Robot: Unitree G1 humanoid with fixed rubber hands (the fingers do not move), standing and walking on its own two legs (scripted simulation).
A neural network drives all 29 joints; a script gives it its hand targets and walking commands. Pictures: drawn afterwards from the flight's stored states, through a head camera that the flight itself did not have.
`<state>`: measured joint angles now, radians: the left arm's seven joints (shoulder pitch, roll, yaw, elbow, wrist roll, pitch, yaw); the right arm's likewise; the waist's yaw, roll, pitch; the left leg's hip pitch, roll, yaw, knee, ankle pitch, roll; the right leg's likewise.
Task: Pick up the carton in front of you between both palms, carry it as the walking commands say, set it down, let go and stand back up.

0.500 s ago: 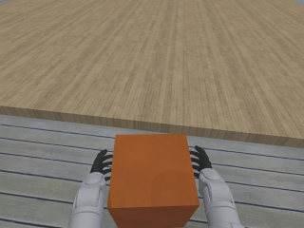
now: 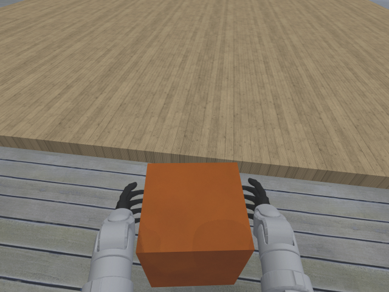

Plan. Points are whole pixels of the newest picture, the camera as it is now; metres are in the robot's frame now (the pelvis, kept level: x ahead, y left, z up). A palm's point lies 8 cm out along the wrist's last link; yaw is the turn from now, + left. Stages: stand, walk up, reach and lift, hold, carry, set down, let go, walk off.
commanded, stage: reach and lift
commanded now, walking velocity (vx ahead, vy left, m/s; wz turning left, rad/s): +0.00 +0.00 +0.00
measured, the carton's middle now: (192, 227) +0.31 +0.00 -0.05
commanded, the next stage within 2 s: hold in 0.52 s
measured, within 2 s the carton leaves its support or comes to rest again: neither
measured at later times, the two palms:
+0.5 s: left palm (124, 211) +0.30 +0.15 +0.04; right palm (262, 207) +0.30 -0.15 +0.04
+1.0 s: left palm (122, 211) +0.29 +0.15 +0.05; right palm (265, 207) +0.29 -0.15 +0.06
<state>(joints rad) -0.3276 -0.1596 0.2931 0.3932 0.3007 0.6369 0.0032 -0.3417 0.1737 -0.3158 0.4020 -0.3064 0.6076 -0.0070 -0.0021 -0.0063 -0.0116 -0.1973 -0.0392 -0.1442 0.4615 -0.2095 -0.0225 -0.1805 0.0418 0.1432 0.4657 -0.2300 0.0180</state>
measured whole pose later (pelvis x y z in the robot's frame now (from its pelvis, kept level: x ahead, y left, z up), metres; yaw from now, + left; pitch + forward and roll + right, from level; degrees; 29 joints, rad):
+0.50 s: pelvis +0.02 +0.00 +0.01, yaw +0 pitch -4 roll +0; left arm -0.25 -0.15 0.21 0.29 0.27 0.70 0.02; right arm -0.26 0.15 -0.23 0.30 -0.28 0.68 -0.01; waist 0.00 0.00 -0.02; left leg -0.11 -0.03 -0.14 0.38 -0.20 -0.02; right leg -0.09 0.03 0.14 0.38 -0.22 0.02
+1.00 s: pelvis +0.00 +0.00 +0.01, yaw +0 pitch -7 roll +0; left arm -0.28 -0.16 0.23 0.26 0.29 0.77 0.00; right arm -0.30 0.16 -0.25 0.27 -0.29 0.75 0.00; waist 0.00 0.00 0.00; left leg -0.08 -0.03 -0.14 0.38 -0.18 -0.02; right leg -0.06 0.03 0.14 0.38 -0.20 0.02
